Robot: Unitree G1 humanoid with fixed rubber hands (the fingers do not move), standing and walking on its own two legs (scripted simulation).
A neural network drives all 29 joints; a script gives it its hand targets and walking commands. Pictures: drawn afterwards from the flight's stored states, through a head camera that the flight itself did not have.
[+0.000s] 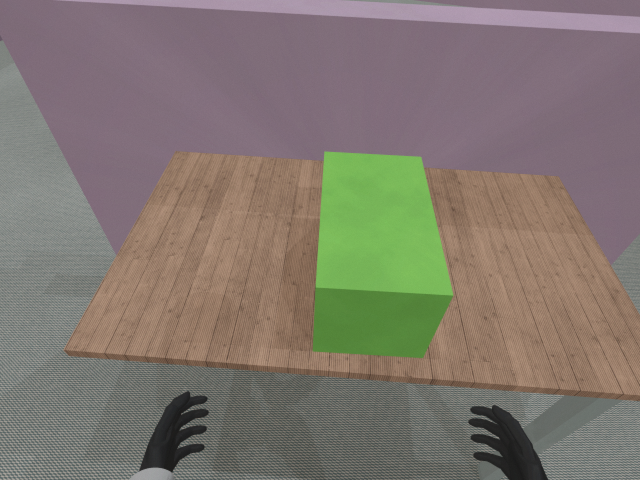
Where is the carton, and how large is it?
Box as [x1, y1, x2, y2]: [313, 152, 453, 357]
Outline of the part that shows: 324,152 315,288 313,351 422,357 453,295 421,158 415,156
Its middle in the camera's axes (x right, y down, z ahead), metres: +0.09 +0.02 +0.65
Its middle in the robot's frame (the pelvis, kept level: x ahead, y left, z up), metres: +0.48 -0.04 -0.01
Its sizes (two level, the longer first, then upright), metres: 0.298 0.172 0.168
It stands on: a table, 0.69 m high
